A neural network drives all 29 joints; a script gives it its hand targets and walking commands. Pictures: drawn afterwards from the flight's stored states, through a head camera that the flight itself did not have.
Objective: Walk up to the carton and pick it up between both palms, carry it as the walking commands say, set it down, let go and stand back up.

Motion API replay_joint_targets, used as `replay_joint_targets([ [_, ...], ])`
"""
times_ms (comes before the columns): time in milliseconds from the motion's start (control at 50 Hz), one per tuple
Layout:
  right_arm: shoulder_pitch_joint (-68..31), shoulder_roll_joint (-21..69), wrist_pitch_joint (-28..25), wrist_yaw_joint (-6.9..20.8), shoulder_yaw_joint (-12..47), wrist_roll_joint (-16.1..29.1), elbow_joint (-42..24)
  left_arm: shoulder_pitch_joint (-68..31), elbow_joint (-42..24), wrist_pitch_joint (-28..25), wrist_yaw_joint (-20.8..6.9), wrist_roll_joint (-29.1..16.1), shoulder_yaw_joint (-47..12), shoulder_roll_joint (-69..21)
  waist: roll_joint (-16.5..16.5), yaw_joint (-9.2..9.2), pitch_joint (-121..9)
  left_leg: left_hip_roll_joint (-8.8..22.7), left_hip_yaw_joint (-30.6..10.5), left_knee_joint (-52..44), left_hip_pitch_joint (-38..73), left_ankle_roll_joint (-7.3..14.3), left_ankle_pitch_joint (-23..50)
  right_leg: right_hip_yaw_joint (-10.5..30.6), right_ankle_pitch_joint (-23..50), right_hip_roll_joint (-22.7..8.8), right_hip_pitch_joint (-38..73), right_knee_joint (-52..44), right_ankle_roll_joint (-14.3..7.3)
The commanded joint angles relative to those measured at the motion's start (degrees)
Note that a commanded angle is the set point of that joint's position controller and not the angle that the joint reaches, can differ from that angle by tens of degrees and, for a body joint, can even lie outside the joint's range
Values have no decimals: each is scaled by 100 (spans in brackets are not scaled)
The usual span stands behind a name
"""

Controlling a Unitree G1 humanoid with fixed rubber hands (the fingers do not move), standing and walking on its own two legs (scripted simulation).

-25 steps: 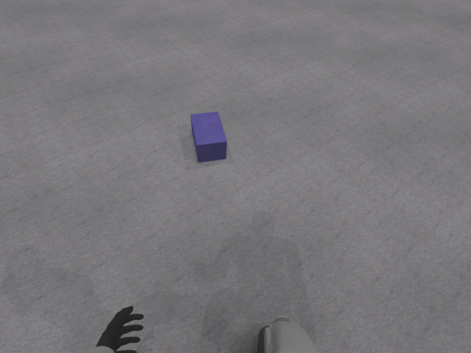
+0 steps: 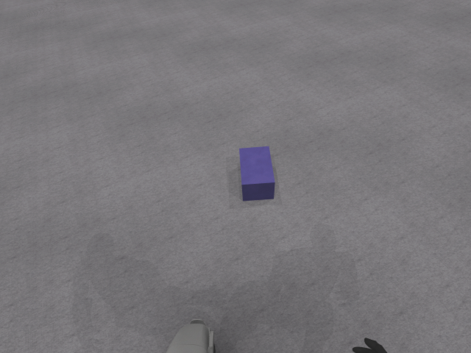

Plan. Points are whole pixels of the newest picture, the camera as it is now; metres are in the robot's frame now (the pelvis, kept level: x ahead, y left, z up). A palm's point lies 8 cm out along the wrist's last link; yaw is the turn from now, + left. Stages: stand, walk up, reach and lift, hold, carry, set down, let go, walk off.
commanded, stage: walk up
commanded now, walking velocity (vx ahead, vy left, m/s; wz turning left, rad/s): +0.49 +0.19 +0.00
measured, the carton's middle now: (256, 173) +1.07 +0.06 -0.71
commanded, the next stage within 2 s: none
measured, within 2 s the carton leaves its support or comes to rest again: neither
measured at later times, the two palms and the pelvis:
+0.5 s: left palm (145, 233) +0.37 +0.29 -0.13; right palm out of the picture +0.13 -0.18 -0.12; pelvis +0.23 +0.06 +0.00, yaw -1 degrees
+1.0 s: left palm (137, 247) +0.33 +0.28 -0.12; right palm (352, 221) +0.45 -0.21 -0.15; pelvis +0.38 +0.03 +0.00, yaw +0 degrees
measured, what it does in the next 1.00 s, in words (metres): walks ahead: left foot, then right foot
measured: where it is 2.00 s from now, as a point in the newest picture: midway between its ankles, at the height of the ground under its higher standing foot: (247, 299)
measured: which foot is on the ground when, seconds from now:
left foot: up 0.00-0.14, down 0.16-0.64, up 0.66-1.00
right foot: down 0.00-0.14, up 0.16-0.62, down 0.64-1.00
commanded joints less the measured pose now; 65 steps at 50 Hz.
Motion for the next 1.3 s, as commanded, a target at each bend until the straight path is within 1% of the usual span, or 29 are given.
replay_joint_targets([
  [0,-583,-53,-91,44,34,26,-427,43,-229,-59,35,15,213,1038,-1174,-80,525,-4,105,-739,250,19,85,733,648,-1292,-317,-954,-594],
  [80,-514,-79,-238,-83,37,-21,-418,-99,-99,13,-41,-36,154,923,-1479,-198,238,-306,450,-1256,1638,183,-535,318,506,-1073,-529,-448,-623],
  [120,818,-465,-401,-247,-155,-87,73,-8,-56,37,-21,-86,81,832,-345,-684,-423,-496,641,-1649,3460,285,-851,30,1093,-685,-1089,1437,-472],
  [140,1879,-959,-468,-344,-308,-111,255,-2,-201,22,-31,-67,-9,565,802,-1056,-1128,827,-985,-1926,4534,586,-1603,-71,-246,-464,-2062,3390,-203],
  [160,2511,-1649,-439,-385,-423,18,373,-83,-497,7,-27,-82,-50,234,1961,-1210,-1551,2004,-3204,-2988,5132,1219,-1968,152,-2065,252,-3430,4882,-66],
  [180,2354,-1456,-407,-377,-365,112,491,-575,-472,35,-22,-55,61,525,994,-1157,-1156,2137,-3400,-3150,4619,1390,-1910,717,-1745,-27,-3852,5448,-184],
  [200,1855,-1127,-460,-378,-267,82,376,-750,-405,43,-58,-41,80,553,150,-938,-566,2097,-3048,-2961,3919,1196,-1136,846,-1134,-225,-3878,5635,-214],
  [220,1385,-858,-504,-377,-200,61,277,-715,-309,57,-87,-45,56,423,-63,-670,-291,1767,-2335,-2857,3305,1035,-199,864,-573,-412,-3527,5457,-190],
  [260,981,-381,-564,-376,-47,65,201,-494,-243,169,-163,-13,67,376,548,-355,-75,1203,-1304,-3020,2531,792,205,801,-142,-485,-2979,5012,-95],
  [300,1243,-305,-626,-376,9,75,318,-703,-354,320,-228,41,68,395,797,-352,-13,995,-888,-3166,2473,798,506,620,160,-407,-2887,4736,19],
  [440,1886,-448,-618,-470,1,79,588,-2321,-991,445,-354,-31,-27,234,647,-683,351,949,-223,-3121,3004,829,1818,284,924,-168,-3117,2795,131],
  [540,2062,-485,-453,-458,-63,50,756,-2695,-1223,329,-291,-42,-64,259,1288,-760,257,647,100,-3007,2797,860,755,3,699,137,-1847,1750,-42],
  [600,2039,-549,-381,-496,-66,136,840,-1577,-786,149,-117,-2,62,551,32,-325,-99,373,333,-1345,2559,575,1455,-154,1167,385,-336,730,-50],
  [620,2131,-331,-394,-519,-3,164,794,-855,-600,37,-68,30,151,948,-565,-103,-666,82,411,-295,1819,329,387,467,2315,-324,802,896,-149],
  [640,2601,128,-363,-558,63,274,717,-283,-457,33,-44,-14,205,1471,-1797,-7,-1540,-368,416,1461,573,110,-3007,2335,4038,-2236,1946,851,-771],
  [660,2773,-315,-234,-573,-174,110,837,71,-379,137,14,-238,340,1883,-1359,75,-1907,-366,-266,2388,613,104,-3320,3606,3709,-2651,1453,357,-1166],
  [680,2523,-386,-138,-525,-186,66,783,-374,-438,182,86,-241,286,1686,-678,-116,-1371,-167,-531,2757,547,59,-2908,3402,3080,-2579,841,229,-1090],
  [700,2150,-161,-102,-472,-108,45,689,-880,-511,185,115,-163,216,1350,-678,-246,-762,-63,-545,2653,548,51,-2425,2740,2705,-2251,126,133,-972],
  [760,2129,44,101,-340,-91,76,715,-1421,-504,180,49,-85,120,771,-1349,-579,-289,-16,-327,2231,945,124,-1774,1511,1504,-1406,-1043,-290,-636],
  [900,982,-100,220,-222,-40,39,281,-793,-340,171,78,-11,168,924,-1350,-354,81,-46,-75,904,548,16,-1169,1323,-473,-1323,-1101,-929,-626],
  [980,547,-15,123,-186,16,30,95,-653,-195,191,108,47,160,1106,-1381,-297,189,-182,48,-258,808,-31,-1130,1144,-522,-1320,-1021,-932,-682],
  [1020,474,196,-9,-205,101,113,26,-779,-85,211,6,-2,79,976,-1874,-345,-95,-460,279,-852,1741,-37,-1020,667,-662,-940,-1243,-872,-750],
  [1080,1178,-158,-238,-368,-13,52,264,-833,-9,314,-48,-81,13,912,-771,-686,-209,-652,536,-1832,3447,66,-884,368,-1350,-617,-2008,144,-572],
  [1100,1647,-442,-312,-434,-90,11,350,-824,-44,311,-77,-51,-89,644,90,-810,-118,-51,-169,-2496,3783,135,-1392,104,-1280,-431,-2346,1092,-357],
  [1120,1978,-962,-366,-491,-167,-20,312,-799,-203,321,-77,17,-234,106,1438,-755,-125,1518,-1921,-3178,3713,369,-1257,-53,-2053,-134,-2847,2702,-65],
  [1140,1256,-1063,-303,-560,-81,120,107,-812,-174,490,58,-106,-187,88,1376,-613,286,1963,-2238,-3432,2232,1012,-47,370,-1730,54,-2347,2707,-3],
  [1160,748,-627,-282,-560,32,204,87,-747,61,635,113,-206,-71,390,841,-280,561,1511,-1465,-2885,1920,1124,2607,602,-1617,-33,-1821,2998,22],
  [1180,508,-496,-313,-539,70,167,18,-572,119,684,135,-202,-62,431,865,-158,128,1083,-880,-2544,2189,1075,3713,634,-1497,45,-1646,3066,9],
  [1280,497,-273,-229,-611,118,100,212,-862,263,808,107,-159,-59,399,947,-243,-306,653,-402,-2462,2461,1047,2482,510,-861,191,-1284,2673,78],
])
